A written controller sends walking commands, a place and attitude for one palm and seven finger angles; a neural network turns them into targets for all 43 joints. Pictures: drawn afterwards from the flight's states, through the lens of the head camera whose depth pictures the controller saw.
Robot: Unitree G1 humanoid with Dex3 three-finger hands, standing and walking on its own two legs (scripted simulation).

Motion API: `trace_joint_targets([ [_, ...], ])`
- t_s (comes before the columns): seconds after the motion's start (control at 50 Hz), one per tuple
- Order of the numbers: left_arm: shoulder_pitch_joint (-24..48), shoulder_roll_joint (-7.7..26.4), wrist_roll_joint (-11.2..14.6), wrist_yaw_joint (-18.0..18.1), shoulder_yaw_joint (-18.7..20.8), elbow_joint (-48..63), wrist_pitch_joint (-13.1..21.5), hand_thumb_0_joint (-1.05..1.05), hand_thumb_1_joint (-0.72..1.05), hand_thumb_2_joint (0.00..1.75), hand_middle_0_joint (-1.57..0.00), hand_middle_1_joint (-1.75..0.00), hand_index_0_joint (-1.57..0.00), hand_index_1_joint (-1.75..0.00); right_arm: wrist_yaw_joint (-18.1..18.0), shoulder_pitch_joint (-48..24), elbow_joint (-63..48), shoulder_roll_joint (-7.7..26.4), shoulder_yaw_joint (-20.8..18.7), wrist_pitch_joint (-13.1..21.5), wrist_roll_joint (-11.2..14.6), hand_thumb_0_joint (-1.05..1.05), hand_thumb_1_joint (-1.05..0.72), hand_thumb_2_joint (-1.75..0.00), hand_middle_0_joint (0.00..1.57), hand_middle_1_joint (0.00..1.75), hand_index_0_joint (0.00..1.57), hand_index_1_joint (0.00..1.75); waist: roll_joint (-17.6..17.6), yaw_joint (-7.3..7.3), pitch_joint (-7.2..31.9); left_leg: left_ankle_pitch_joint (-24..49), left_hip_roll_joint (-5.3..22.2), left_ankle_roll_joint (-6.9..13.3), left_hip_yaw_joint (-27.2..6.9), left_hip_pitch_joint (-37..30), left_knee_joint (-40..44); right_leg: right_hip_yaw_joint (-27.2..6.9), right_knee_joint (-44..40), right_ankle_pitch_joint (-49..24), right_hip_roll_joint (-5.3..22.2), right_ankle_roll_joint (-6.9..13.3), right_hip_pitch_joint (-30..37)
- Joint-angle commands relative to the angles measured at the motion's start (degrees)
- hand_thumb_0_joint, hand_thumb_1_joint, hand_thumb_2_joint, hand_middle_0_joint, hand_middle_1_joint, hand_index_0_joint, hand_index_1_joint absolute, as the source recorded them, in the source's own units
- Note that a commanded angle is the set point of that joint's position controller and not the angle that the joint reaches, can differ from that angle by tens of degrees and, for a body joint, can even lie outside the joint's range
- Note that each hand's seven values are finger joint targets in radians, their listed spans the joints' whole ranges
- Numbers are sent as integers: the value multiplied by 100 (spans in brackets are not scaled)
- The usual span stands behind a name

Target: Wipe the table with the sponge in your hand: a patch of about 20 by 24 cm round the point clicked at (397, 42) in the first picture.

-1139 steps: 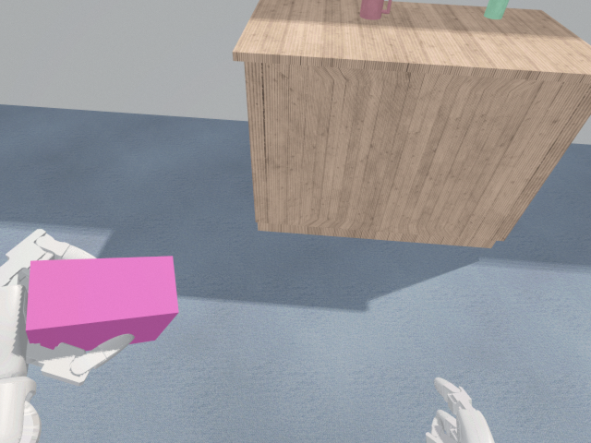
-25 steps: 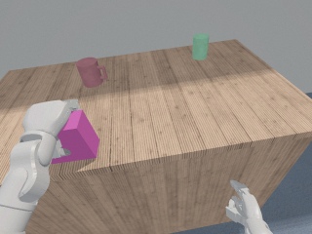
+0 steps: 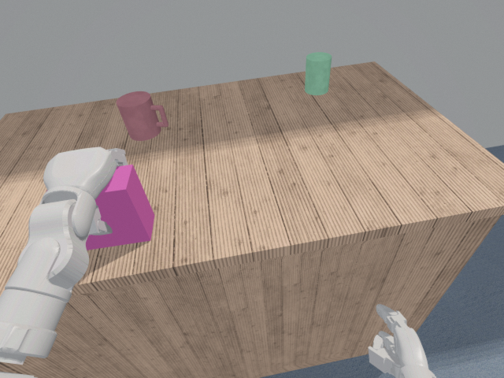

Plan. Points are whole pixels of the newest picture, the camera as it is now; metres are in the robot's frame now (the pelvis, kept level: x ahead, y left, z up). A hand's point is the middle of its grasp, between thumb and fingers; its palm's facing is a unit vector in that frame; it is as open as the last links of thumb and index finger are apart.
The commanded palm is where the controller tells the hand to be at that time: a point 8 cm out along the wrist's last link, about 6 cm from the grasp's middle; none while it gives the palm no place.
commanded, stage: wipe forward along the first lane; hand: left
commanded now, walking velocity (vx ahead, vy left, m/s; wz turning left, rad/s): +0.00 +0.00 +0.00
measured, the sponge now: (109, 217) +0.30 +0.30 +0.12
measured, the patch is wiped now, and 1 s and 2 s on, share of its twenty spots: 0.10 0.30 0.35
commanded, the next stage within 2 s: slide across to the middle lane in 1.46 s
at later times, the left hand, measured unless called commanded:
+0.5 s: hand (101, 173) +0.36 +0.32 +0.16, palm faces -0.06 +0.00 -1.00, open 10.2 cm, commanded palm +0.34 +0.32 +0.20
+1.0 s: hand (102, 159) +0.39 +0.34 +0.16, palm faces -0.09 +0.01 -1.00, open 10.2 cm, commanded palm +0.39 +0.34 +0.20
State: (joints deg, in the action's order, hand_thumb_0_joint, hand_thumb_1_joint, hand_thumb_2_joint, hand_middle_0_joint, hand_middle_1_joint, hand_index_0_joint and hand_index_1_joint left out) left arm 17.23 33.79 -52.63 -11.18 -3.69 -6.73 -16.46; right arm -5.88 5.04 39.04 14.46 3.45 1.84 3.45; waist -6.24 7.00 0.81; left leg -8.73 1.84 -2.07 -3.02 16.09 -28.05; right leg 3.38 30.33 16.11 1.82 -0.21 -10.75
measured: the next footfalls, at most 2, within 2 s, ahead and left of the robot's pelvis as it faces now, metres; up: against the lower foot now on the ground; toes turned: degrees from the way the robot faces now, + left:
none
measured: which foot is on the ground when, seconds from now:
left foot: down 0.00-1.00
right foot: down 0.00-1.00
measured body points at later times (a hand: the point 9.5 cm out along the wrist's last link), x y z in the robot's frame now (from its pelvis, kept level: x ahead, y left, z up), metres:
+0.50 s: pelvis +0.01 +0.00 +0.00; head -0.01 -0.03 +0.45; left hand +0.36 +0.32 +0.22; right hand +0.17 -0.25 -0.11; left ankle +0.07 +0.15 -0.73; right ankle +0.01 -0.12 -0.73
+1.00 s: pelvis +0.01 +0.01 +0.00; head +0.01 -0.01 +0.45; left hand +0.39 +0.34 +0.22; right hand +0.13 -0.25 -0.12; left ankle +0.07 +0.15 -0.73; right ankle +0.01 -0.12 -0.73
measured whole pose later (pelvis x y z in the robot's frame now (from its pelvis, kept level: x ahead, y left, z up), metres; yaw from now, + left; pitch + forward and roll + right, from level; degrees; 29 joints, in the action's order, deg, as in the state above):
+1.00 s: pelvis +0.01 +0.01 +0.00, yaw -1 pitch +3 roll -1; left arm 36.1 39.7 -55.7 -11.5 1.8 -38.0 -3.7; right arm -5.4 14.6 39.2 16.3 -0.1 -4.3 4.4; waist -4.7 1.7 3.1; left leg -10.5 2.1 -0.8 -2.0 23.3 -31.0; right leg 2.1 30.2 15.7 1.4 -1.1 -17.1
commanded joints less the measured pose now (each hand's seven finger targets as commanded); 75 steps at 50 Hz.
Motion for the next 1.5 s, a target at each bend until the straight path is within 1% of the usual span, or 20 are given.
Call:
trace_joint_targets([
  [0.0, 1958, 1411, -156, 144, 734, 288, 103, 0, 10, 130, -120, -160, -120, -160, -49, -1046, -1004, 605, -248, 306, 11, 0, -90, -90, 20, 30, 20, 30, 443, -171, 844, -449, -418, 293, 307, -632, 351, -76, -837, -22, -278, 300, -459],
  [0.06, 1993, 1312, -188, 118, 605, 0, 154, 0, 10, 130, -120, -160, -120, -160, -45, -819, -947, 667, -294, 243, -17, 0, -90, -90, 20, 30, 20, 30, 611, -218, 835, -317, -428, 321, 339, -588, 293, -22, -851, -126, -253, 276, -475],
  [0.1, 2002, 1608, -216, 108, 864, -193, 179, 0, 10, 130, -120, -160, -120, -160, -51, -798, -967, 692, -308, 235, 13, 0, -90, -90, 20, 30, 20, 30, 627, -223, 831, -363, -414, 320, 308, -546, 276, -77, -848, -92, -272, 298, -461],
  [0.24, 2154, 1594, -259, -7, 731, -895, 338, 0, 10, 130, -120, -160, -120, -160, -53, -416, -933, 791, -385, 101, 14, 0, -90, -90, 20, 30, 20, 30, 699, -347, 701, -404, -414, 364, 350, -367, 181, -71, -878, -44, -240, 265, -616],
  [0.3, 2104, 1878, -286, -37, 990, -1155, 426, 0, 10, 130, -120, -160, -120, -160, -53, -340, -959, 838, -420, 39, 16, 0, -90, -90, 20, 30, 20, 30, 646, -336, 748, -371, -409, 374, 330, -316, 147, -116, -871, -114, -258, 291, -588],
  [0.34, 2173, 1693, -301, -68, 782, -1384, 465, 0, 10, 130, -120, -160, -120, -160, -44, -203, -942, 863, -442, -22, 24, 0, -90, -90, 20, 30, 20, 30, 740, -404, 636, -381, -406, 387, 349, -246, 131, -62, -858, -108, -253, 260, -695],
  [0.4, 2275, 1999, -330, -92, 1020, -1632, 592, 0, 10, 130, -120, -160, -120, -160, -47, -97, -920, 913, -472, -77, 26, 0, -90, -90, 20, 30, 20, 30, 700, -414, 709, -376, -399, 391, 313, -175, 102, -110, -842, -146, -274, 292, -694],
  [0.46, 2219, 1739, -344, -81, 825, -1674, 696, 0, 10, 130, -120, -160, -120, -160, -24, 21, -963, 911, -511, -153, 17, 0, -90, -90, 20, 30, 20, 30, 737, -434, 787, -308, -381, 416, 343, -197, 59, -62, -784, -226, -265, 281, -749],
  [0.5, 2448, 2058, -309, -68, 1070, -1754, 773, 0, 10, 130, -120, -160, -120, -160, -47, 21, -944, 937, -511, -171, 20, 0, -90, -90, 20, 30, 20, 30, 817, -453, 775, -330, -375, 425, 313, -145, 48, -117, -814, -254, -260, 284, -749],
  [0.56, 2802, 2030, -362, -60, 935, -2196, 816, 0, 10, 130, -120, -160, -120, -160, -76, 190, -829, 967, -540, -218, 34, 0, -90, -90, 20, 30, 20, 30, 850, -549, 604, -542, -378, 433, 331, -78, 77, -82, -857, 29, -279, 253, -974],
  [0.6, 3194, 2180, -389, -48, 977, -2213, 902, 0, 10, 130, -120, -160, -120, -160, -86, 199, -842, 951, -534, -191, 44, 0, -90, -90, 20, 30, 20, 30, 626, -552, 761, -639, -384, 434, 290, -78, 130, -120, -841, 75, -270, 290, -956],
  [0.72, 3436, 2080, -577, 11, 822, -2530, 1069, 0, 10, 130, -120, -160, -120, -160, -55, 473, -816, 950, -591, -258, 33, 0, -90, -90, 20, 30, 20, 30, 584, -595, 1168, -348, -377, 466, 297, -175, 44, -87, -744, -233, -293, 334, -858],
  [0.76, 3214, 1985, -515, 30, 818, -2624, 1096, 0, 10, 130, -120, -160, -120, -160, -30, 478, -824, 958, -605, -302, 43, 0, -90, -90, 20, 30, 20, 30, 795, -590, 1054, -347, -345, 476, 302, -135, 28, -88, -774, -272, -279, 308, -897],
  [0.88, 3260, 1922, -460, 145, 835, -2654, 1204, 0, 10, 130, -120, -160, -120, -160, 1, 505, -799, 955, -636, -362, 55, 0, -90, -90, 20, 30, 20, 30, 674, -595, 1059, -358, -330, 475, 299, -164, 78, -58, -757, -268, -311, 313, -993],
  [0.98, 3828, 2119, -506, 194, 832, -3031, 1177, 0, 10, 130, -120, -160, -120, -160, -25, 559, -683, 994, -617, -374, 74, 0, -90, -90, 20, 30, 20, 30, 785, -695, 893, -612, -330, 484, 312, -60, 149, -80, -833, -42, -306, 278, -1142],
  [1.1, 4318, 2245, -753, 132, 778, -3288, 1283, 0, 10, 130, -120, -160, -120, -160, -18, 734, -641, 990, -632, -330, 66, 0, -90, -90, 20, 30, 20, 30, 378, -715, 1293, -357, -313, 468, 274, -198, 158, -100, -758, -303, -328, 359, -1062],
  [1.18, 4230, 2193, -758, 164, 764, -3441, 1382, 0, 10, 130, -120, -160, -120, -160, 15, 821, -662, 1006, -649, -392, 53, 0, -90, -90, 20, 30, 20, 30, 629, -733, 1190, -371, -292, 487, 277, -144, 112, -76, -763, -287, -337, 341, -1111],
  [1.4, 4706, 2373, -791, 254, 831, -3673, 1569, 0, 10, 130, -120, -160, -120, -160, 7, 1031, -523, 1048, -686, -373, 51, 0, -90, -90, 20, 30, 20, 30, 406, -788, 1424, -343, -270, 484, 239, -152, 193, -103, -765, -351, -352, 369, -1148],
  [1.46, 4467, 2023, -764, 279, 595, -3610, 1574, 0, 10, 130, -120, -160, -120, -160, 45, 1037, -552, 1021, -711, -413, 54, 0, -90, -90, 20, 30, 20, 30, 468, -810, 1432, -250, -279, 504, 292, -242, 101, -118, -784, -425, -349, 350, -1151],
  [1.48, 4384, 2274, -746, 307, 839, -3611, 1576, 0, 10, 130, -120, -160, -120, -160, 39, 1058, -524, 1047, -717, -437, 39, 0, -90, -90, 20, 30, 20, 30, 521, -776, 1482, -219, -271, 511, 294, -228, 81, -126, -788, -440, -348, 349, -1088],
])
